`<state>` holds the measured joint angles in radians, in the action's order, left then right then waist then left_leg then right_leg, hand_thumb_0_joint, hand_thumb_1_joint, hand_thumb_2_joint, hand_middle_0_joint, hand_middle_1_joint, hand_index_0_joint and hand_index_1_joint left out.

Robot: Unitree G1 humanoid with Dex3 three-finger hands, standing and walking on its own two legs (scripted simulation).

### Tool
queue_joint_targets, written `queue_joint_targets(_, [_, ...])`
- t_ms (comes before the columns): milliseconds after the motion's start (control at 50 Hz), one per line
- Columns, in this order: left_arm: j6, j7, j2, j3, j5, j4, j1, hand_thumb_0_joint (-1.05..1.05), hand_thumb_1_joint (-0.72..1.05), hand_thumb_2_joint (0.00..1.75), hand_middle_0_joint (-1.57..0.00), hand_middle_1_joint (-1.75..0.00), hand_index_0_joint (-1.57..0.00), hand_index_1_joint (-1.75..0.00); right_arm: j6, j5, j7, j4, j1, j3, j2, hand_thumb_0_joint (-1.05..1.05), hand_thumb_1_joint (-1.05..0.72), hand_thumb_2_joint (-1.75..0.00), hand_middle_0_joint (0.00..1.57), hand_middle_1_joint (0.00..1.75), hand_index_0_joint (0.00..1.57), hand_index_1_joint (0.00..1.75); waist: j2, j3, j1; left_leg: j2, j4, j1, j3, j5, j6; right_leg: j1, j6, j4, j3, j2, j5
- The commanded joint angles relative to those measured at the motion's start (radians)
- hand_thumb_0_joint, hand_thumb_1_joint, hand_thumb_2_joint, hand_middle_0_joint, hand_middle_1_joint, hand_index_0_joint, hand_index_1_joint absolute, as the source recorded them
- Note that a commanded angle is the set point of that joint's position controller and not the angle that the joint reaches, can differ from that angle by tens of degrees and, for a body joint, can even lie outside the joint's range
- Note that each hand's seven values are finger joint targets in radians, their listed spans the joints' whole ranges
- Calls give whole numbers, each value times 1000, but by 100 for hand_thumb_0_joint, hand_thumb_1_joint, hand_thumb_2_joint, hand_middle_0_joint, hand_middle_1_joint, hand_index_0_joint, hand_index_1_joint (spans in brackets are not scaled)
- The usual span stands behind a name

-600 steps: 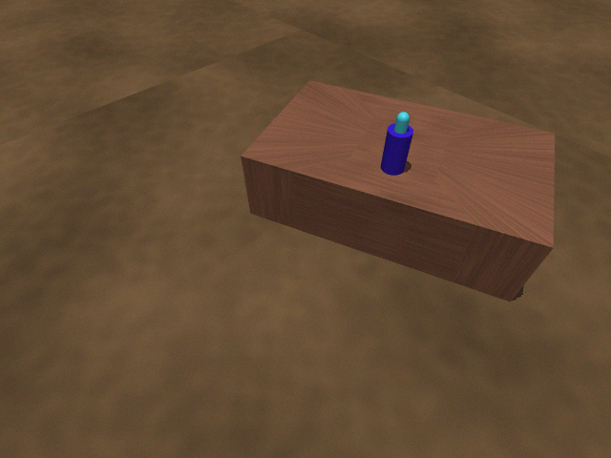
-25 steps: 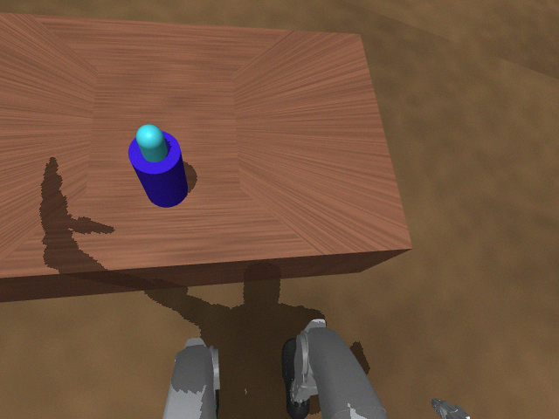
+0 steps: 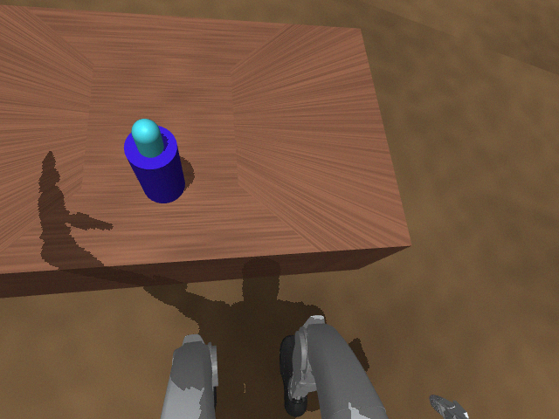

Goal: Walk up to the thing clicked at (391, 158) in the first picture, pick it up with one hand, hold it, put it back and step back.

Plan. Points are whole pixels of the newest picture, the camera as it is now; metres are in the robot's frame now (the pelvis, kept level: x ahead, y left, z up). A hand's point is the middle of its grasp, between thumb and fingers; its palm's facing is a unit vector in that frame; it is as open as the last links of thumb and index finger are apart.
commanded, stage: go down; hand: left
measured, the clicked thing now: (155, 159) +0.56 +0.17 -0.20
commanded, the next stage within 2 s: none
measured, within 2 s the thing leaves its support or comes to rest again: neither
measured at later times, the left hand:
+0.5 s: hand out of the picture +0.47 +0.39 +0.07, palm faces +0.22 -0.98 +0.00, open 17.5 cm
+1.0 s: hand out of the picture +0.47 +0.40 +0.07, palm faces +0.24 -0.97 +0.00, open 17.5 cm
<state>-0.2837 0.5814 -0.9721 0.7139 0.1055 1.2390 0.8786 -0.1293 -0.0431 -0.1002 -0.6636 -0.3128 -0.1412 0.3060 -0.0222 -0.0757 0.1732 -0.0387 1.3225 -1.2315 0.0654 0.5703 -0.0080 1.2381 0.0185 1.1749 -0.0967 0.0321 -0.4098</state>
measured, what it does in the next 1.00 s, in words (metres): stands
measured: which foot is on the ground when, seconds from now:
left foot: down 0.00-1.00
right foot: down 0.00-1.00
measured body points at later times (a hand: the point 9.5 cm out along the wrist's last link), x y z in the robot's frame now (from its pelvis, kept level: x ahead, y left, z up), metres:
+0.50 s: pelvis +0.00 +0.00 +0.00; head +0.19 +0.06 +0.40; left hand +0.45 +0.44 +0.07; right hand +0.05 -0.27 -0.10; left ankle +0.02 +0.11 -0.62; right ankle +0.07 -0.14 -0.62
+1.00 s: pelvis +0.00 +0.00 -0.01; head +0.19 +0.06 +0.39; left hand +0.45 +0.45 +0.07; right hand +0.04 -0.27 -0.10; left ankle +0.02 +0.11 -0.62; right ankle +0.07 -0.14 -0.62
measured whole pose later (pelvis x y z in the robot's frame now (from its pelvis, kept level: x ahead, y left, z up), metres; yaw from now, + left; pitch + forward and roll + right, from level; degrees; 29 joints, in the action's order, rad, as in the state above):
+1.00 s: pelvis +0.00 +0.00 -0.01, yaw +0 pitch +29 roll -6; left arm -0.31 0.58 -0.99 0.76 0.14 1.22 0.88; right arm -0.12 -0.04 -0.09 -0.65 -0.31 -0.15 0.30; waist -0.02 -0.08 0.17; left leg -0.04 1.36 -1.28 0.07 0.58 -0.01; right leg 1.29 0.02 1.21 -0.09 0.03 -0.42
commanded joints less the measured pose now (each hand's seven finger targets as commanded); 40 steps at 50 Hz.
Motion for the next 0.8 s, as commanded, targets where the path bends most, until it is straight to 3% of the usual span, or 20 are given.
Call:
queue_joint_targets(0, [-64, 1, -430, 62, 24, -188, 272, 0, -53, 8, -5, -4, -3, -6, -11, -1, -20, 37, -184, 77, 221, 0, -90, -90, 20, 30, 20, 30, 291, -556, -40, 15, -177, 386, 24, -425, 9, -290, -56, -89, 45, -26, 200])
queue_joint_targets(20, [-67, 2, -447, 67, 25, -228, 284, 0, -52, 7, -5, -4, -4, -5, -10, 0, -18, 41, -181, 80, 222, 0, -90, -90, 20, 30, 20, 30, 302, -578, -51, 16, -182, 389, 22, -422, 10, -305, -57, -87, 47, -27, 199])
queue_joint_targets(80, [-62, 9, -411, 57, 33, -221, 258, 0, -53, 8, -4, -5, -3, -6, -9, 3, -18, 44, -182, 86, 224, 0, -90, -90, 20, 30, 20, 30, 306, -587, -41, 10, -178, 438, 29, -478, 16, -274, -58, -85, 39, -31, 216])
queue_joint_targets(160, [-61, 14, -374, 43, 49, -213, 256, 0, -53, 7, -4, -4, -3, -5, -12, 7, -22, 33, -182, 89, 221, 0, -90, -90, 20, 30, 20, 30, 283, -543, -28, 9, -176, 416, 31, -436, 16, -251, -56, -93, 37, -33, 191])
queue_joint_targets(200, [-68, 9, -401, 66, 54, -234, 270, 0, -54, 7, -4, -5, -3, -5, -13, 8, -23, 30, -183, 88, 221, 0, -90, -90, 20, 30, 20, 30, 287, -549, -32, 9, -175, 407, 34, -441, 16, -250, -56, -87, 36, -31, 194])
queue_joint_targets(280, [-77, 11, -393, 62, 50, -211, 256, 0, -52, 8, -4, -5, -3, -6, -10, 4, -21, 32, -177, 85, 223, 0, -90, -90, 20, 30, 20, 30, 291, -526, -41, 7, -175, 427, 44, -484, 21, -216, -61, -75, 27, -32, 201])
queue_joint_targets(360, [-89, 15, -400, 59, 48, -214, 300, 0, -53, 7, -4, -5, -4, -6, -10, 3, -19, 33, -170, 83, 216, 0, -90, -90, 20, 30, 20, 30, 282, -522, -29, 13, -171, 372, 29, -389, 12, -242, -58, -82, 42, -31, 167])
queue_joint_targets(420, [-94, 16, -431, 85, 54, -236, 294, 0, -53, 7, -4, -4, -4, -5, -13, 0, -19, 32, -176, 83, 223, 0, -90, -90, 20, 30, 20, 30, 301, -589, -34, 13, -154, 406, 28, -460, 12, -263, -56, -72, 42, -28, 216])
queue_joint_targets(460, [-89, 21, -379, 60, 59, -214, 272, 0, -55, 7, -5, -5, -4, -6, -12, 1, -20, 30, -178, 84, 222, 0, -90, -90, 20, 30, 20, 30, 297, -586, -25, 11, -151, 420, 32, -481, 14, -247, -57, -67, 38, -29, 224])
queue_joint_targets(560, [-88, 13, -414, 64, 57, -258, 341, 0, -54, 7, -4, -4, -4, -5, -13, 1, -20, 28, -180, 86, 227, 0, -90, -90, 20, 30, 20, 30, 335, -591, -25, 7, -162, 439, 43, -443, 23, -207, -61, -63, 32, -31, 177])
queue_joint_targets(640, [-80, 4, -402, 60, 49, -220, 326, 0, -54, 8, -4, -5, -4, -6, -8, 2, -20, 21, -183, 83, 224, 0, -90, -90, 20, 30, 20, 30, 327, -549, -30, 6, -173, 429, 48, -426, 24, -183, -62, -67, 27, -32, 157])
queue_joint_targets(680, [-77, -4, -411, 58, 41, -201, 325, 0, -54, 8, -4, -5, -4, -6, -7, 3, -19, 31, -172, 81, 224, 0, -90, -90, 20, 30, 20, 30, 315, -513, -34, 4, -182, 405, 50, -369, 22, -173, -62, -69, 28, -34, 123])
queue_joint_targets(780, [-80, -13, -427, 83, 46, -184, 290, 0, -55, 7, -4, -6, -4, -6, -8, 6, -16, 55, -159, 75, 218, 0, -90, -90, 20, 30, 20, 30, 270, -517, -40, 11, -174, 333, 34, -324, 11, -232, -56, -70, 36, -33, 124])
